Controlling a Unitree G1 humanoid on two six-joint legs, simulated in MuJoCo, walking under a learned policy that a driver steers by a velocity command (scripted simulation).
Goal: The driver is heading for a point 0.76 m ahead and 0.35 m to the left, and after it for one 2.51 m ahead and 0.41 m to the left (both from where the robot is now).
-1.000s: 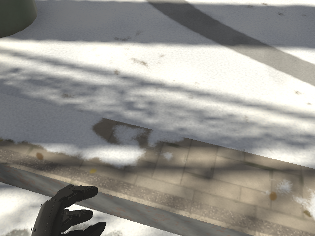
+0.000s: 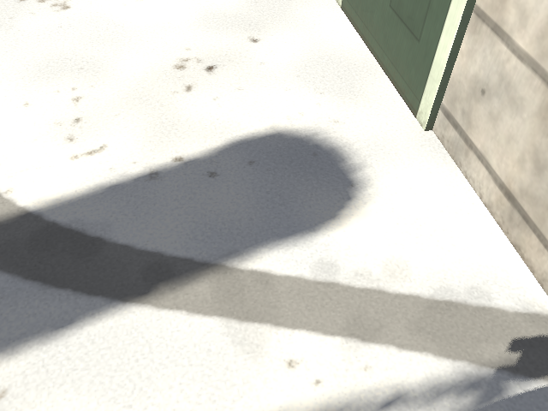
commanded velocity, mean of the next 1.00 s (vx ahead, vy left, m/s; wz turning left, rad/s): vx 0.95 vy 0.00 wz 0.60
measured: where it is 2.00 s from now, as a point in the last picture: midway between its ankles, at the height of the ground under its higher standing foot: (182, 185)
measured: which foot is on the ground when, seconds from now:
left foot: up 0.00-0.34, down 0.36-0.74, up 0.76-1.00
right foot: down 0.00-0.36, up 0.38-0.72, down 0.74-1.00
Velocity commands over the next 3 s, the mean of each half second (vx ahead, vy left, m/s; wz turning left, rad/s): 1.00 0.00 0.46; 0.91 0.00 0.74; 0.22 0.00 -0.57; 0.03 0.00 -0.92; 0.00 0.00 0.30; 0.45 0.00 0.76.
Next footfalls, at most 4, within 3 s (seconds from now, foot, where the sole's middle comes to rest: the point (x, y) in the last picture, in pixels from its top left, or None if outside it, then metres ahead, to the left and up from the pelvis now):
0.36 left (233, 409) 0.50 0.08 -0.67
0.74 right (267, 241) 0.98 -0.01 -0.67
1.10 left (137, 207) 1.11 0.38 -0.67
1.50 right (211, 174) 1.25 0.16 -0.67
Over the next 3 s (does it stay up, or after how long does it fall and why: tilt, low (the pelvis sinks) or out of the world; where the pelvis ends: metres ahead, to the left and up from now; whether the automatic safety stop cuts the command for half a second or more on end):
stays up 1.25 0.39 0.08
